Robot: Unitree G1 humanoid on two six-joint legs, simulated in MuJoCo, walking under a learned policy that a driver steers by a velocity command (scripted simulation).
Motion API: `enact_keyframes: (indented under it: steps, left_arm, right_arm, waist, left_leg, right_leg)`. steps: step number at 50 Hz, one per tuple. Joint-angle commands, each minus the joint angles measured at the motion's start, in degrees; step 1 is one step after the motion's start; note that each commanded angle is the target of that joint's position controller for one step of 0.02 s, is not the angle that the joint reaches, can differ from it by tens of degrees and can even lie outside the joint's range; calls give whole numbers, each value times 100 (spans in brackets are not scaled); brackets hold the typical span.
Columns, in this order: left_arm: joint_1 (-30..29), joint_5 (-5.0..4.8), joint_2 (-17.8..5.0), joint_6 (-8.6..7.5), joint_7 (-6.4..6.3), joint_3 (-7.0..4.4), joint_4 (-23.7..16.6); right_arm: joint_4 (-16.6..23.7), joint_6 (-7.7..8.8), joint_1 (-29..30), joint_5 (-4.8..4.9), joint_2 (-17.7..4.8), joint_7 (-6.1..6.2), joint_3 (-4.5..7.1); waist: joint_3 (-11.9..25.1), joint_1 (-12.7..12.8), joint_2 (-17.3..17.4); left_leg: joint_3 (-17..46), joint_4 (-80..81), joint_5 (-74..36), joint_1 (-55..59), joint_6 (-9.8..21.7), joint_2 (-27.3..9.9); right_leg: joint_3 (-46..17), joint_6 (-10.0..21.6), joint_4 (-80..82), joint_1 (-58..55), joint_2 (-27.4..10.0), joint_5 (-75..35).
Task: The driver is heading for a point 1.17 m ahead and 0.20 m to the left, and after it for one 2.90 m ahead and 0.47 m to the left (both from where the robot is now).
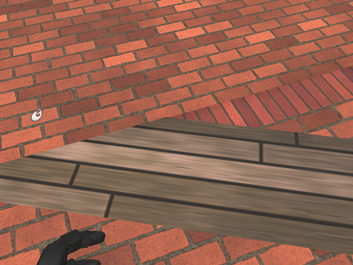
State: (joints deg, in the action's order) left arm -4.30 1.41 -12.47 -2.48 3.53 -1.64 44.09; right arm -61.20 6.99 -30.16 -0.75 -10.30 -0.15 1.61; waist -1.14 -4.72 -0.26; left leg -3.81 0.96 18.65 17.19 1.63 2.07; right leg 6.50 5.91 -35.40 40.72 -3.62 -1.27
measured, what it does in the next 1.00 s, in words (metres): walks ahead, turning left: right foot, then left foot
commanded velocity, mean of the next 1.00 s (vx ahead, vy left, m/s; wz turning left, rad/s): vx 0.53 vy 0.00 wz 0.36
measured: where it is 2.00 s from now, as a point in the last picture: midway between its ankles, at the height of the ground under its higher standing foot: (108, 151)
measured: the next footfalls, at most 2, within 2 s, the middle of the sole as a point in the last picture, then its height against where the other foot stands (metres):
right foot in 0.06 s outside the picture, level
left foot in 0.52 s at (155, 202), level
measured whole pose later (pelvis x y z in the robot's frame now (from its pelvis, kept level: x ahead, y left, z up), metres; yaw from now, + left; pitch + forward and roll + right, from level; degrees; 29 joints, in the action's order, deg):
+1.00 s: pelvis +0.72 -0.03 +0.02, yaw +23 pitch +1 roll +0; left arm 7.4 0.3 -18.8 -5.7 -2.1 -1.1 42.7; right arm -42.8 5.7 -14.8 -1.9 -21.1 -4.5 5.1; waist -1.4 -1.6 0.0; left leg 18.0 -33.6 20.2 -13.8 2.0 12.2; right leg -3.2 0.5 -22.9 14.9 -0.2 7.9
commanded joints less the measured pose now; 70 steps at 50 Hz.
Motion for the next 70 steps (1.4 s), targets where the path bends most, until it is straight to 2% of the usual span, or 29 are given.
enact_keyframes:
  steps: [1,3,4,5,6,8,10,17,21,22,23,25,26,27,28,29,30,32,37,46,48,49,50,52,54,59,65,66,70]
  left_arm:
    - [276,-5,-605,-88,-133,-164,-248]
    - [2652,20,-1045,-125,-277,-380,449]
    - [3429,211,-1571,-148,-369,-533,609]
    - [3317,176,-1748,-148,-282,-609,675]
    - [2706,113,-1487,-159,-209,-577,650]
    - [2200,96,-754,-280,-208,-403,739]
    - [2126,68,-417,-354,-263,-257,926]
    - [2810,-140,-484,-569,-217,-179,1088]
    - [3431,-219,-782,-604,-309,-162,1350]
    - [3386,-189,-923,-579,-349,-173,1347]
    - [3762,645,-1165,-597,29,-162,1535]
    - [2370,432,-1745,-592,138,-402,1015]
    - [2586,356,-1230,-540,161,-225,977]
    - [4307,615,1,-541,285,94,1107]
    - [3572,298,-520,-489,302,-9,730]
    - [1971,64,-1032,-485,136,-162,147]
    - [1931,156,-1113,-424,-102,-169,-42]
    - [2202,511,-794,-399,-391,-87,-64]
    - [2267,60,-796,-103,-442,0,-187]
    - [1099,-163,-1284,-289,-577,-109,-472]
    - [1646,-260,-1568,-405,-613,-194,-384]
    - [1863,-207,-2107,-516,-646,-317,-445]
    - [1496,70,-2048,-507,-612,-394,-569]
    - [1123,-62,-1590,-539,-623,-357,-646]
    - [727,-122,-1235,-527,-664,-245,-890]
    - [1945,162,-1435,-413,-802,-318,-681]
    - [2638,193,-1266,-456,-553,-198,-218]
    - [2700,-100,-1693,-269,-341,-383,4]
    - [2600,-108,-1404,-106,-246,-286,197]
  right_arm:
    - [187,-23,51,-93,-1254,95,227]
    - [258,-183,378,-164,-1455,165,312]
    - [468,-174,166,-47,-841,58,185]
    - [631,-19,-100,166,-363,-82,99]
    - [818,30,579,150,-845,-40,194]
    - [995,50,1242,80,-764,-46,155]
    - [1060,-136,1118,-132,-470,-158,81]
    - [1847,-266,3000,-168,-516,-338,-85]
    - [1906,-126,3326,-93,-409,-328,-199]
    - [1833,-118,3105,-127,-550,-281,-165]
    - [1978,-242,3025,-192,-1023,-449,-2]
    - [1191,-245,1006,-81,-1830,-212,278]
    - [872,-256,-130,-116,-1707,-106,226]
    - [654,-268,-716,-216,-2047,-110,297]
    - [481,-216,-1280,-355,-1879,-182,370]
    - [699,-69,-145,-265,-2012,-147,454]
    - [882,-4,1066,-125,-1707,-132,403]
    - [1031,46,1597,-180,-1175,-220,209]
    - [1642,231,2028,-171,-1935,-466,521]
    - [2048,-4,1349,-47,-1797,-432,576]
    - [2209,-76,1498,-27,-1334,-494,343]
    - [2363,-70,1072,-86,-759,-476,159]
    - [2341,-97,862,-253,-1145,-389,234]
    - [2192,-287,1079,-292,-1740,-165,414]
    - [2234,-294,1181,-388,-1517,-97,344]
    - [2357,-325,1941,-233,-1044,-602,85]
    - [2451,-233,2461,-397,-941,-473,41]
    - [2846,-558,3330,-1,-1196,-547,182]
    - [2662,-708,2454,-85,-925,-525,105]
  waist:
    - [-58,737,763]
    - [1070,1840,809]
    - [1811,1739,-44]
    - [2447,1180,-1484]
    - [1642,1108,-836]
    - [421,796,268]
    - [107,303,36]
    - [-1014,484,141]
    - [-741,719,-109]
    - [-511,611,-309]
    - [574,318,-779]
    - [700,-708,-235]
    - [1758,-969,296]
    - [3242,-35,1790]
    - [3692,-679,336]
    - [1687,-560,-93]
    - [1213,12,-372]
    - [429,719,81]
    - [505,1042,196]
    - [388,462,367]
    - [1037,690,-6]
    - [1652,460,-1083]
    - [1169,496,-1090]
    - [517,419,-501]
    - [457,275,-777]
    - [-231,1145,-665]
    - [-412,1193,-670]
    - [-559,1142,-231]
    - [-228,548,-845]
  left_leg:
    - [-61,-1626,-7283,-496,699,-1537]
    - [-193,-4618,-6967,-1368,578,-1386]
    - [-127,-6809,-4171,-3325,548,-870]
    - [618,-8502,479,-5132,432,210]
    - [1052,-8804,91,-5880,642,-133]
    - [900,-8189,-580,-5734,658,-688]
    - [946,-7671,-608,-5177,516,-918]
    - [5,-4814,-2367,-5520,117,-1000]
    - [-499,-3176,-3609,-4419,355,-310]
    - [-560,-3022,-3439,-4289,446,-94]
    - [229,-3632,-3154,-3256,244,76]
    - [56,-3131,-3469,-1962,216,211]
    - [492,-3435,-4778,57,912,-384]
    - [2854,-4202,-8563,2812,3041,-1787]
    - [4350,-3459,-7378,3016,3131,-2420]
    - [3805,-2860,-6704,1055,2534,-2186]
    - [3246,-2437,-5889,-411,2370,-1985]
    - [2673,-1765,-6265,-2810,2329,-1327]
    - [2289,-1381,-4279,-4205,1682,-476]
    - [3767,-2423,-3202,-2202,1305,-722]
    - [3477,-3078,-2396,-2742,684,-24]
    - [2405,-4193,239,-4004,-66,947]
    - [1751,-5154,2208,-5371,-412,919]
    - [1314,-6198,1707,-5111,-549,220]
    - [880,-6668,1126,-4654,-678,-48]
    - [408,-5654,85,-5393,-522,-605]
    - [282,-4509,-21,-5523,68,-642]
    - [153,-4224,-431,-5204,77,-584]
    - [-252,-3619,-314,-3362,297,-235]
  right_leg:
    - [356,338,113,-1477,704,750]
    - [94,560,434,-4023,732,1202]
    - [-1607,810,437,-5874,-629,3320]
    - [-5123,1209,1791,-6695,-1798,5177]
    - [-5135,1053,2285,-6144,-1555,4911]
    - [-3384,853,2340,-4329,-1273,3115]
    - [-2546,609,2595,-3155,-881,2802]
    - [-801,488,3369,-2438,-84,-64]
    - [-451,142,3059,-3531,-225,-3118]
    - [-342,40,2732,-4042,-279,-3781]
    - [-215,-120,2165,-4128,-272,-4615]
    - [80,-721,528,-3880,-144,-4803]
    - [-159,-957,-1139,-3091,-112,-3664]
    - [-417,-1675,-4410,-1079,950,3308]
    - [-1582,-1685,-5388,44,909,3698]
    - [-1625,-1532,-5125,552,670,3563]
    - [-1662,-1256,-4388,-69,271,3599]
    - [-1447,-871,-3198,-1333,-12,3375]
    - [-877,-1114,-1457,-2566,268,2045]
    - [-1214,-976,1183,-2313,333,810]
    - [-1647,25,1718,-3970,-362,-1135]
    - [-3050,1629,1599,-5510,-1767,-3692]
    - [-3881,2244,1858,-5625,-2667,-3534]
    - [-2343,1152,1993,-4657,-1744,-2536]
    - [-1378,839,2131,-3877,-1340,-2212]
    - [-969,525,3162,-4200,-1409,2560]
    - [-864,640,3344,-4492,-1760,3129]
    - [-199,233,2990,-3897,-1486,2027]
    - [234,88,2423,-2924,-1461,1225]
Keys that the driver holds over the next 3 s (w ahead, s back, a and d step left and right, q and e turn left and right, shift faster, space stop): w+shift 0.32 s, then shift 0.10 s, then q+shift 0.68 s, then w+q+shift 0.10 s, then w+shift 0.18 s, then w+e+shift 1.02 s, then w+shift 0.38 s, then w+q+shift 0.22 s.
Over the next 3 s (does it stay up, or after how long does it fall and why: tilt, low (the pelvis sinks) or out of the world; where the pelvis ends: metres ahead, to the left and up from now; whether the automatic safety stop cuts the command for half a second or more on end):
stays up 1.94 0.33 -0.08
